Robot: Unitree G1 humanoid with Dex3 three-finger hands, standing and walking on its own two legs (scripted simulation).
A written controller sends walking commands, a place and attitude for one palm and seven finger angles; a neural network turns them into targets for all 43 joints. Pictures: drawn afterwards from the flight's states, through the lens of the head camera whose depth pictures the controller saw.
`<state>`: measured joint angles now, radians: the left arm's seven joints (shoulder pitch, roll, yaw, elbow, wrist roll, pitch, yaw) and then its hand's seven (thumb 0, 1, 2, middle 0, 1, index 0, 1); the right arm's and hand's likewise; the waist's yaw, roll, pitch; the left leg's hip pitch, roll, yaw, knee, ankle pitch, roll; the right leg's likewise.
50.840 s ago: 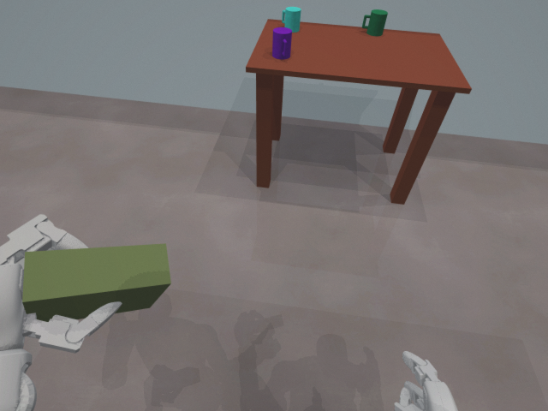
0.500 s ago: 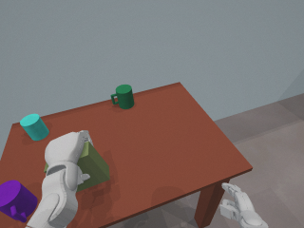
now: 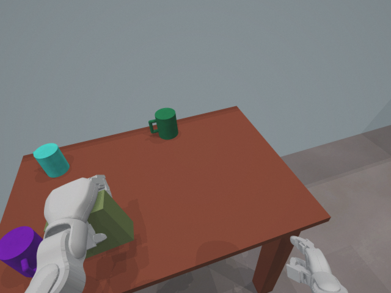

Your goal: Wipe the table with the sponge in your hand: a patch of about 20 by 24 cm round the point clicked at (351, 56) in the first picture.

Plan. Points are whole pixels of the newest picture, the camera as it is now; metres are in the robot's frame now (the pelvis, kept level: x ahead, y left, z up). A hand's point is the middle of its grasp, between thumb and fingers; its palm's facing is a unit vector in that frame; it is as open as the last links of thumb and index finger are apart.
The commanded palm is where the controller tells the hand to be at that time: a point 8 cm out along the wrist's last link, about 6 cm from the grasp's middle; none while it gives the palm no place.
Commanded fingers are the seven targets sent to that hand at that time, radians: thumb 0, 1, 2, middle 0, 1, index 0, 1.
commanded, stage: bring the sponge back beside the body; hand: left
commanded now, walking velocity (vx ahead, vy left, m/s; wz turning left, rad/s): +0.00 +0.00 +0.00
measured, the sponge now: (99, 231) +0.21 +0.25 +0.03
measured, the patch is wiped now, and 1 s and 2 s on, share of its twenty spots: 1.00 1.00 1.00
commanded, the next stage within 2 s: step back with the hand held close in 1.08 s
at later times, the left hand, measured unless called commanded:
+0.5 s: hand (66, 215) +0.20 +0.28 +0.10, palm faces +0.12 -0.19 -0.97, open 9.2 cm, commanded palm +0.16 +0.28 +0.17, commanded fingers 0.00 0.10 1.30 -1.20 -1.60 -1.20 -1.60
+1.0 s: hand (57, 219) +0.19 +0.30 +0.10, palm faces +0.10 -0.19 -0.98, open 9.2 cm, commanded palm +0.15 +0.29 +0.18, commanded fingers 0.00 0.10 1.30 -1.20 -1.60 -1.20 -1.60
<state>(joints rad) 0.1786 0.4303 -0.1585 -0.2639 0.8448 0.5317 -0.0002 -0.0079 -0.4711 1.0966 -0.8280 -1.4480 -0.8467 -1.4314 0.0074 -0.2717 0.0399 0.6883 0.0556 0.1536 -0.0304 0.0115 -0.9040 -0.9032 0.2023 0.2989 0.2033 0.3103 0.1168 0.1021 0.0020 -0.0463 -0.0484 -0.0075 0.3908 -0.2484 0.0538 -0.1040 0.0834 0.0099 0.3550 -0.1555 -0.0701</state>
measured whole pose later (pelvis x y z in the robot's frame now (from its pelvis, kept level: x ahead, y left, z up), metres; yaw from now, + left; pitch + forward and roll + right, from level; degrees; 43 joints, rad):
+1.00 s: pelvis +0.00 +0.01 +0.00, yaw +0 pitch -6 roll -1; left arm 0.31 0.51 -0.01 -0.39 0.82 0.46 -0.02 -0.01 -0.47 1.09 -0.83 -1.45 -0.85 -1.43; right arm 0.03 -0.27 0.04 0.67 0.06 0.12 -0.04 0.01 -0.90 -0.90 0.20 0.30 0.15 0.28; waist 0.12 0.09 0.01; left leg -0.05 -0.06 0.00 0.40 -0.25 0.07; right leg -0.11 0.07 0.02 0.37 -0.16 -0.05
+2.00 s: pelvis -0.05 +0.03 -0.02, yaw +2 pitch +2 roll -3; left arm 0.45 0.41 0.37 -0.58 -0.02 -0.10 0.11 -0.01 -0.47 1.09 -0.83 -1.45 -0.85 -1.43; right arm 0.22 -0.19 0.02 0.57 -0.01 -0.02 -0.06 0.01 -0.90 -0.90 0.21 0.30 0.20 0.30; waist 0.01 -0.03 -0.03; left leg -0.41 -0.06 -0.04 0.66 -0.28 0.08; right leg -0.35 0.08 0.03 0.57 -0.25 0.00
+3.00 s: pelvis -0.30 +0.03 -0.02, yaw +2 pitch -1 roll -1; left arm 0.51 0.42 0.38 -0.55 -0.03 -0.07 0.15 -0.01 -0.47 1.09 -0.83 -1.45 -0.85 -1.43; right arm 0.26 -0.20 0.00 0.59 0.01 -0.06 -0.07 0.01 -0.90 -0.90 0.20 0.30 0.20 0.30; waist -0.02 -0.12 -0.10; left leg -0.34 0.02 0.02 0.70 -0.35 0.02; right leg -0.61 0.04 0.03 1.02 -0.37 0.01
